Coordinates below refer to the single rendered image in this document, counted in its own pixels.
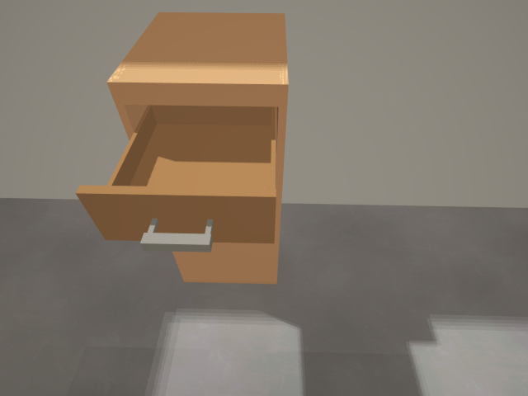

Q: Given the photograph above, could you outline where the drawer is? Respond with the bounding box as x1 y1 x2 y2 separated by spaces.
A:
76 105 276 243

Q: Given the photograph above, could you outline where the handle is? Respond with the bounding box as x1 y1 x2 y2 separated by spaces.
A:
140 219 214 252

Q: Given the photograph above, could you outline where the cabinet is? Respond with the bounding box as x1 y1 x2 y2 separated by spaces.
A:
107 12 289 284

